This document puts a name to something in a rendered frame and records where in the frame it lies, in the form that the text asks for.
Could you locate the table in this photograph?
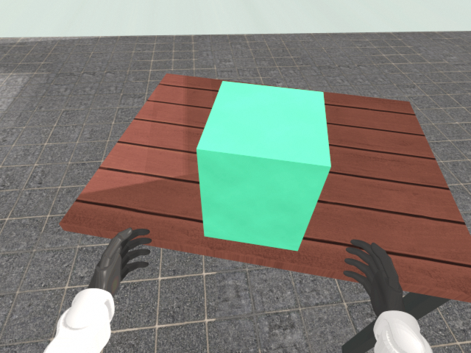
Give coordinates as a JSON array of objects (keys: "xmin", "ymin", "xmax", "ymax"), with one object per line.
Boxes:
[{"xmin": 59, "ymin": 74, "xmax": 471, "ymax": 353}]

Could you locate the left robot hand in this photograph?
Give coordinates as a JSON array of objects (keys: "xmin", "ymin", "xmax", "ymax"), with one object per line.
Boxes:
[{"xmin": 88, "ymin": 227, "xmax": 152, "ymax": 297}]

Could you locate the carton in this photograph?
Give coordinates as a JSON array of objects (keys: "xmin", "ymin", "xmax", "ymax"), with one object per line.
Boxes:
[{"xmin": 196, "ymin": 81, "xmax": 331, "ymax": 251}]

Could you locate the right robot hand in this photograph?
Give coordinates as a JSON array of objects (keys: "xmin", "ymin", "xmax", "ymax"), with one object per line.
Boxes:
[{"xmin": 343, "ymin": 240, "xmax": 406, "ymax": 317}]

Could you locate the left robot forearm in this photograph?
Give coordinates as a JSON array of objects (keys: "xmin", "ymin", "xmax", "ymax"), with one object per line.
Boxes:
[{"xmin": 43, "ymin": 288, "xmax": 115, "ymax": 353}]

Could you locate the right robot forearm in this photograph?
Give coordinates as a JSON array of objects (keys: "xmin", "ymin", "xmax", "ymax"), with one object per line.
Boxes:
[{"xmin": 373, "ymin": 310, "xmax": 433, "ymax": 353}]

